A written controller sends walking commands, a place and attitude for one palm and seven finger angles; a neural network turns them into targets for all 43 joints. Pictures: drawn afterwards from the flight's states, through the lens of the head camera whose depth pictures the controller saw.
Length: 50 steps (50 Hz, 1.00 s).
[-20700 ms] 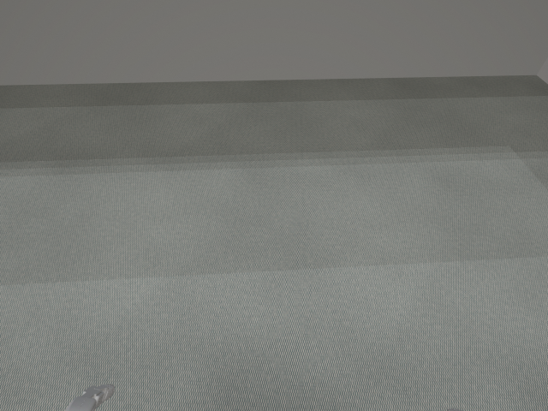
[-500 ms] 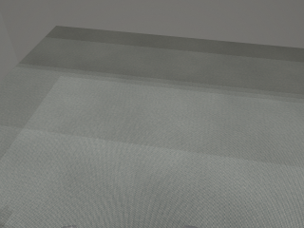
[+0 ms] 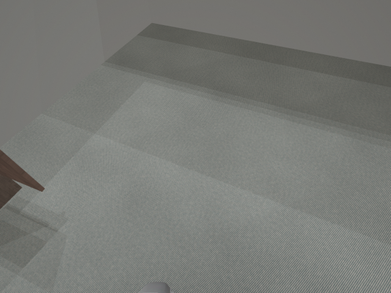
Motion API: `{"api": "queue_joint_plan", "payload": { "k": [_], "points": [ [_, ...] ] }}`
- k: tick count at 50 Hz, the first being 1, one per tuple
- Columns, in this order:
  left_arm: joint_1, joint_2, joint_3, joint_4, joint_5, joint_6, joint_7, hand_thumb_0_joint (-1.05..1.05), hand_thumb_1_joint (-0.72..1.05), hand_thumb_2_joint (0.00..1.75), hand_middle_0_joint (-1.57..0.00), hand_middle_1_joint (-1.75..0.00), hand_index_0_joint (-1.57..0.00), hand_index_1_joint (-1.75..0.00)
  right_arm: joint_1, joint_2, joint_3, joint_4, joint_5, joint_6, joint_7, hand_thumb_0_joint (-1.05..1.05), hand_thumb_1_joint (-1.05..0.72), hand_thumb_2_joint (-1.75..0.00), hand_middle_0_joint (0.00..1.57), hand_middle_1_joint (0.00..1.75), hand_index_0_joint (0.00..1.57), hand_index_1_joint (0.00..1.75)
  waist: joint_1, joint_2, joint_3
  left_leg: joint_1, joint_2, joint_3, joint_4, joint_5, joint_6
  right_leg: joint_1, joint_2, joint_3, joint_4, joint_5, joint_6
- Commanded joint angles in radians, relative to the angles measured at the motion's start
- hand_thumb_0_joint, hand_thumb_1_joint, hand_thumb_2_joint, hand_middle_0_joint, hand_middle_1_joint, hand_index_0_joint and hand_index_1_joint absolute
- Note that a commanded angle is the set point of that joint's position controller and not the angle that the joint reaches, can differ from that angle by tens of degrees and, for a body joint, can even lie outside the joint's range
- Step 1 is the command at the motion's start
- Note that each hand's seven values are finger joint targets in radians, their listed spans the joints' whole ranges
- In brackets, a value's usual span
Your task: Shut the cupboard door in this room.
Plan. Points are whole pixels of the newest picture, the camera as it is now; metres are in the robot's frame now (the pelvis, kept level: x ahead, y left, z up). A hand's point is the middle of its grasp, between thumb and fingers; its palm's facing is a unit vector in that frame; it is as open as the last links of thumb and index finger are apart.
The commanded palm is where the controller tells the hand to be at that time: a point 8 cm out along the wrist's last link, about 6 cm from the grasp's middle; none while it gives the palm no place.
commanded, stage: turn or walk to find it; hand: left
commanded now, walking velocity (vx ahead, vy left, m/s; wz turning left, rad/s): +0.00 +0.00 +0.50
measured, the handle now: out of the picture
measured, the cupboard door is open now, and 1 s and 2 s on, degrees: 93 93 93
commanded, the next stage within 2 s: stand and wait in 1.82 s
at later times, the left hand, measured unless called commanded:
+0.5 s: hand out of the picture +0.02 +0.28 -0.16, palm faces +0.25 -0.94 -0.25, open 7.4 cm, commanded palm none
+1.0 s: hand out of the picture -0.04 +0.17 -0.14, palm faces +0.47 -0.84 -0.28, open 7.4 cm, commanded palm none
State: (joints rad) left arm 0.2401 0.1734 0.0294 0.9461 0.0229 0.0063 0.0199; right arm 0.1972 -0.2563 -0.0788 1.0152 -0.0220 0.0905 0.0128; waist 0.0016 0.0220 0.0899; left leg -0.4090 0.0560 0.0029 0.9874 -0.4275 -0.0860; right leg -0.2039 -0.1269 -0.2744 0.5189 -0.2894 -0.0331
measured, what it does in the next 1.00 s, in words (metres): steps on the spot, turning left: left foot, then right foot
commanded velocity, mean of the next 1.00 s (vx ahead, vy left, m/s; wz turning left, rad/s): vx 0.00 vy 0.00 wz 0.50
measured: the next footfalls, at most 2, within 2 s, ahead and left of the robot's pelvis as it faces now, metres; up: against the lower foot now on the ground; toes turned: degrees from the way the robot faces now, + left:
left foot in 0.14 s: +0.02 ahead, +0.15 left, +0.00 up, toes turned +10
right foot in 0.72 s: +0.05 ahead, -0.09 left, +0.00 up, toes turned +18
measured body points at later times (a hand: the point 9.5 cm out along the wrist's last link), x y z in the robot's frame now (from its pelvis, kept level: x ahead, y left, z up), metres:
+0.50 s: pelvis -0.02 +0.05 +0.00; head +0.01 +0.08 +0.45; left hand +0.01 +0.33 -0.14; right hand +0.10 -0.17 -0.13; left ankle -0.02 +0.14 -0.74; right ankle +0.00 -0.12 -0.66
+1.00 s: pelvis -0.02 -0.03 +0.00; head +0.02 -0.06 +0.45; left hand -0.06 +0.22 -0.12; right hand +0.12 -0.26 -0.17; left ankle -0.14 +0.12 -0.63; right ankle +0.01 -0.10 -0.74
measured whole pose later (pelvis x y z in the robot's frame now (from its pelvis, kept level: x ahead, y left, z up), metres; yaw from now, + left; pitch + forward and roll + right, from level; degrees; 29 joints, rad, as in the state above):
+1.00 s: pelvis -0.02 -0.03 +0.00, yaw +29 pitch -1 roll +3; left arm 0.20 0.15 0.02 0.91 0.01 0.01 0.02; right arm 0.25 -0.27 -0.10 1.00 -0.03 0.09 0.02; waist -0.03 0.05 0.07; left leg -0.49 0.03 -0.06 1.19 -0.34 -0.08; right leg -0.20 -0.09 -0.18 0.49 -0.28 -0.04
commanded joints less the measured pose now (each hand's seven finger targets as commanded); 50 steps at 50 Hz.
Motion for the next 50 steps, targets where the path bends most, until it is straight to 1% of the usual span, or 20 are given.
{"api": "queue_joint_plan", "payload": {
  "k": [1,4,6,7,8,9,10,12,15,28,31,34,35,36,37,38,39,41,44,50],
  "points": [
    [0.063,0.237,0.067,-0.036,0.008,-0.01,0.011,0.0,0.9,0.9,-0.2,-0.3,-0.2,-0.3,-0.082,-0.029,0.005,-0.11,0.013,-0.043,0.003,0.0,-0.9,-0.9,0.2,0.3,0.2,0.3,0.049,-0.222,-0.097,-0.033,-0.008,0.063,-0.155,-0.036,0.021,0.139,-0.268,0.192,-0.139,0.434,-0.109],
    [0.036,0.253,0.074,-0.033,0.008,-0.004,0.009,0.0,0.9,0.9,-0.2,-0.3,-0.2,-0.3,-0.051,-0.038,0.005,-0.115,0.014,-0.056,0.002,0.0,-0.9,-0.9,0.2,0.3,0.2,0.3,0.022,-0.229,-0.123,0.067,-0.012,0.093,-0.325,0.02,0.039,0.114,-0.279,0.161,-0.073,0.41,-0.086],
    [0.015,0.236,0.073,-0.037,-0.005,0.006,0.004,0.0,0.9,0.9,-0.2,-0.3,-0.2,-0.3,0.024,-0.079,-0.005,-0.1,0.012,-0.071,0.004,0.0,-0.9,-0.9,0.2,0.3,0.2,0.3,-0.032,-0.097,-0.161,0.29,0.002,0.059,-0.565,0.246,0.06,-0.031,-0.225,0.088,0.097,0.264,0.001],
    [0.019,0.18,0.066,-0.064,-0.014,0.015,-0.001,0.0,0.9,0.9,-0.2,-0.3,-0.2,-0.3,0.064,-0.183,-0.028,-0.101,0.004,-0.081,0.0,0.0,-0.9,-0.9,0.2,0.3,0.2,0.3,-0.055,0.192,-0.172,0.415,0.208,-0.249,-0.656,0.438,0.143,-0.254,-0.087,0.041,0.312,-0.07,0.083],
    [-0.036,0.135,0.042,-0.103,-0.009,0.024,-0.002,0.0,0.9,0.9,-0.2,-0.3,-0.2,-0.3,0.104,-0.256,-0.044,-0.092,0.006,-0.074,-0.01,0.0,-0.9,-0.9,0.2,0.3,0.2,0.3,-0.077,0.323,-0.15,0.403,0.355,-0.394,-0.678,0.707,0.241,-0.384,-0.008,0.115,0.474,-0.394,0.116],
    [-0.062,0.161,0.047,-0.103,-0.005,0.031,0.0,0.0,0.9,0.9,-0.2,-0.3,-0.2,-0.3,0.103,-0.246,-0.04,-0.083,0.003,-0.067,-0.012,0.0,-0.9,-0.9,0.2,0.3,0.2,0.3,-0.075,0.205,-0.142,0.355,0.376,-0.335,-0.664,0.644,0.283,-0.364,-0.022,0.182,0.559,-0.358,0.097],
    [-0.076,0.155,0.049,-0.085,0.0,0.041,0.003,0.0,0.9,0.9,-0.2,-0.3,-0.2,-0.3,0.06,-0.209,-0.03,-0.092,0.002,-0.072,-0.021,0.0,-0.9,-0.9,0.2,0.3,0.2,0.3,-0.061,0.249,-0.121,0.296,0.302,-0.315,-0.69,0.558,0.246,-0.369,-0.028,0.229,0.583,-0.292,0.098],
    [-0.077,0.171,0.06,-0.061,-0.002,0.039,-0.009,0.0,0.9,0.9,-0.2,-0.3,-0.2,-0.3,-0.032,-0.168,-0.014,-0.12,0.001,-0.073,-0.031,0.0,-0.9,-0.9,0.2,0.3,0.2,0.3,-0.025,0.189,-0.052,0.252,0.215,-0.241,-0.689,0.506,0.205,-0.384,-0.012,0.252,0.632,-0.153,0.106],
    [-0.028,0.17,0.062,-0.033,-0.003,0.032,-0.015,0.0,0.9,0.9,-0.2,-0.3,-0.2,-0.3,-0.029,-0.149,-0.008,-0.131,0.009,-0.086,-0.031,0.0,-0.9,-0.9,0.2,0.3,0.2,0.3,-0.002,0.102,-0.101,0.31,0.159,-0.189,-0.681,0.568,0.183,-0.374,0.007,0.254,0.65,-0.058,0.122],
    [-0.166,0.138,0.044,-0.115,-0.014,0.024,0.0,0.0,0.9,0.9,-0.2,-0.3,-0.2,-0.3,0.081,-0.147,-0.032,-0.113,-0.003,-0.078,-0.027,0.0,-0.9,-0.9,0.2,0.3,0.2,0.3,-0.049,0.125,-0.139,0.328,0.168,-0.382,-0.636,0.578,0.27,-0.309,0.061,0.283,0.388,-0.161,0.128],
    [-0.145,0.13,0.039,-0.116,-0.02,0.017,0.002,0.0,0.9,0.9,-0.2,-0.3,-0.2,-0.3,0.065,-0.145,-0.035,-0.118,-0.005,-0.071,-0.026,0.0,-0.9,-0.9,0.2,0.3,0.2,0.3,-0.036,0.144,-0.155,0.254,0.144,-0.412,-0.602,0.619,0.261,-0.179,0.095,0.272,0.22,-0.16,0.111],
    [-0.031,0.148,0.046,-0.088,-0.023,0.005,0.006,0.0,0.9,0.9,-0.2,-0.3,-0.2,-0.3,0.025,-0.133,-0.038,-0.129,0.004,-0.066,-0.022,0.0,-0.9,-0.9,0.2,0.3,0.2,0.3,0.021,0.097,-0.188,0.104,0.071,-0.391,-0.53,0.487,0.197,0.074,0.104,0.25,-0.083,0.054,0.097],
    [-0.001,0.2,0.055,-0.084,-0.016,-0.007,0.011,0.0,0.9,0.9,-0.2,-0.3,-0.2,-0.3,0.036,-0.092,-0.034,-0.131,0.012,-0.068,-0.016,0.0,-0.9,-0.9,0.2,0.3,0.2,0.3,0.035,-0.025,-0.202,-0.037,0.008,-0.333,-0.452,0.314,0.139,0.239,0.001,0.336,-0.199,0.096,0.075],
    [0.022,0.285,0.073,-0.085,-0.001,-0.014,0.019,0.0,0.9,0.9,-0.2,-0.3,-0.2,-0.3,0.044,-0.031,-0.024,-0.149,0.016,-0.071,-0.013,0.0,-0.9,-0.9,0.2,0.3,0.2,0.3,0.049,-0.291,-0.205,-0.214,-0.131,-0.136,-0.228,-0.028,0.062,0.328,-0.272,0.603,-0.244,0.119,-0.024],
    [0.007,0.294,0.069,-0.102,-0.006,-0.008,0.021,0.0,0.9,0.9,-0.2,-0.3,-0.2,-0.3,0.015,-0.078,-0.035,-0.16,0.005,-0.064,-0.016,0.0,-0.9,-0.9,0.2,0.3,0.2,0.3,0.049,-0.261,-0.153,-0.197,-0.125,-0.106,-0.027,-0.166,0.054,0.146,-0.379,0.651,-0.253,0.183,-0.115],
    [-0.055,0.253,0.066,-0.117,-0.007,-0.007,0.022,0.0,0.9,0.9,-0.2,-0.3,-0.2,-0.3,0.024,-0.083,-0.042,-0.144,0.0,-0.051,-0.011,0.0,-0.9,-0.9,0.2,0.3,0.2,0.3,0.016,-0.164,-0.107,-0.173,-0.092,-0.131,0.103,-0.109,0.058,0.035,-0.335,0.567,-0.266,0.101,-0.132],
    [-0.115,0.226,0.065,-0.127,-0.01,-0.011,0.023,0.0,0.9,0.9,-0.2,-0.3,-0.2,-0.3,0.049,-0.075,-0.042,-0.119,-0.003,-0.038,-0.006,0.0,-0.9,-0.9,0.2,0.3,0.2,0.3,-0.013,-0.195,-0.07,-0.163,-0.074,-0.125,0.17,-0.065,0.053,-0.024,-0.283,0.529,-0.282,0.03,-0.11],
    [-0.161,0.176,0.045,-0.14,-0.011,-0.012,0.018,0.0,0.9,0.9,-0.2,-0.3,-0.2,-0.3,0.089,-0.062,-0.04,-0.085,-0.006,-0.029,0.005,0.0,-0.9,-0.9,0.2,0.3,0.2,0.3,-0.046,-0.151,-0.022,-0.15,-0.052,-0.088,0.24,0.042,0.039,-0.056,-0.189,0.385,-0.253,0.09,-0.059],
    [-0.093,0.165,0.042,-0.12,-0.012,-0.022,0.013,0.0,0.9,0.9,-0.2,-0.3,-0.2,-0.3,0.101,-0.056,-0.034,-0.078,-0.003,-0.026,0.008,0.0,-0.9,-0.9,0.2,0.3,0.2,0.3,-0.029,-0.197,-0.051,-0.175,-0.05,-0.064,0.263,0.104,0.015,0.03,-0.156,0.293,-0.232,0.192,-0.043],
    [0.019,0.184,0.054,-0.079,-0.003,-0.022,0.016,0.0,0.9,0.9,-0.2,-0.3,-0.2,-0.3,-0.005,-0.057,-0.025,-0.099,-0.001,-0.025,0.005,0.0,-0.9,-0.9,0.2,0.3,0.2,0.3,0.018,-0.182,-0.051,-0.173,-0.016,-0.046,0.145,0.05,-0.003,0.107,-0.216,0.296,-0.215,0.259,-0.079]
  ]
}}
